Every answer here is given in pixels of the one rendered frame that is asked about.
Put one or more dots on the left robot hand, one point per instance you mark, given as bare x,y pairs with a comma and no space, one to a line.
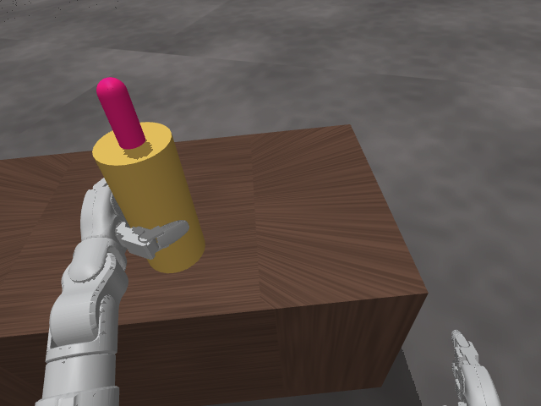
102,217

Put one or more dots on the left robot arm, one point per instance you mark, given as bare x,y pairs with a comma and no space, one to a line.
83,325

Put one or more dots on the right robot hand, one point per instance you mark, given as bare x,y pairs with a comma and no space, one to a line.
473,383

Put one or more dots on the bottle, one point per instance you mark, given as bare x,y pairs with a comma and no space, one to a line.
142,168

